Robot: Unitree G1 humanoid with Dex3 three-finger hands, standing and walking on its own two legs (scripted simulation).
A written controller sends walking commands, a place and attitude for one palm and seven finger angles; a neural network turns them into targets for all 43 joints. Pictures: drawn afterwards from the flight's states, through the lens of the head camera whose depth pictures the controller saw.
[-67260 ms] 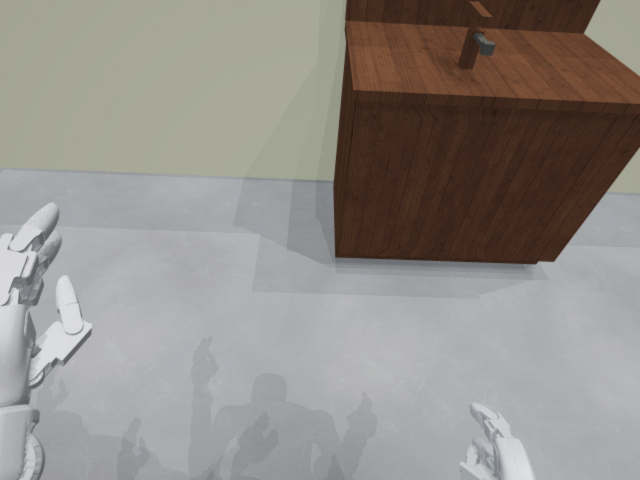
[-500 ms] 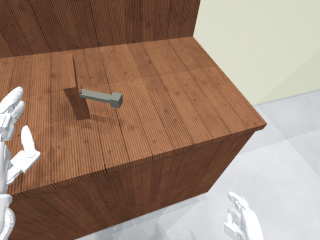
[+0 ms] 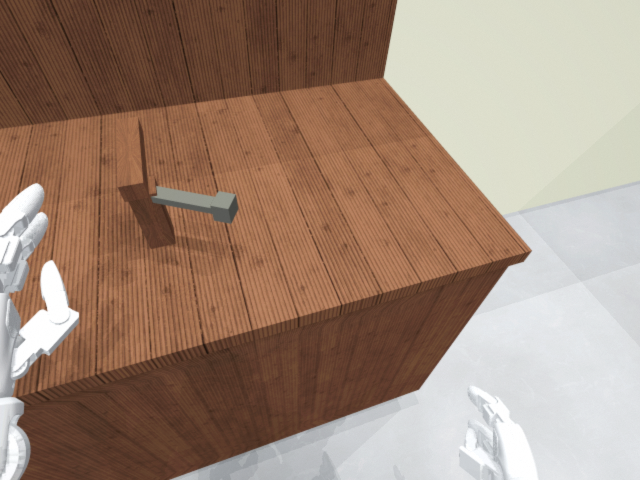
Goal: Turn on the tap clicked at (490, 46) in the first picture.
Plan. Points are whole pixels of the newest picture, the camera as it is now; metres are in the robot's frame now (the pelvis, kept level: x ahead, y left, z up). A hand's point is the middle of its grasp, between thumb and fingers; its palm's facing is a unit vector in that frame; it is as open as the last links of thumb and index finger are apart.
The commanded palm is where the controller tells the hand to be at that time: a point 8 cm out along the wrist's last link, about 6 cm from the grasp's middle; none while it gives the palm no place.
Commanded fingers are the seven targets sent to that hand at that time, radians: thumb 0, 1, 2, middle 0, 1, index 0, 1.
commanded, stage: shuffle to correct the standing spot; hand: left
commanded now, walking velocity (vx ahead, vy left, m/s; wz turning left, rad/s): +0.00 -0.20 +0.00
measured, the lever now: (224, 207) +0.41 +0.17 +0.10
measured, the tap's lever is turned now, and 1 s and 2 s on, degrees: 59 59 59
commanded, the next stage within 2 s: none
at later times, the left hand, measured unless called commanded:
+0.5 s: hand (130, 315) +0.22 +0.20 +0.16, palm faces +0.34 -0.85 -0.39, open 7.4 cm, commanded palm +0.17 +0.24 +0.17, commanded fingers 0.00 0.90 0.90 -0.20 -0.30 -0.20 -0.30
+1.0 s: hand (138, 317) +0.22 +0.19 +0.16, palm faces +0.33 -0.85 -0.41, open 7.4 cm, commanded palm +0.16 +0.23 +0.17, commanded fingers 0.00 0.90 0.90 -0.20 -0.30 -0.20 -0.30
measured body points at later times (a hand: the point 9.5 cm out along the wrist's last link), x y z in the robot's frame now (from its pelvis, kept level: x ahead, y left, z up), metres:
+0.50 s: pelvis +0.00 -0.04 +0.00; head +0.03 -0.03 +0.44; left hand +0.20 +0.25 +0.18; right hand +0.18 -0.27 -0.08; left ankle +0.04 +0.11 -0.74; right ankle +0.01 -0.16 -0.74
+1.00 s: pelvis +0.00 -0.05 -0.01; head +0.04 -0.03 +0.44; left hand +0.20 +0.24 +0.18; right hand +0.17 -0.28 -0.09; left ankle +0.04 +0.11 -0.74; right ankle +0.01 -0.16 -0.74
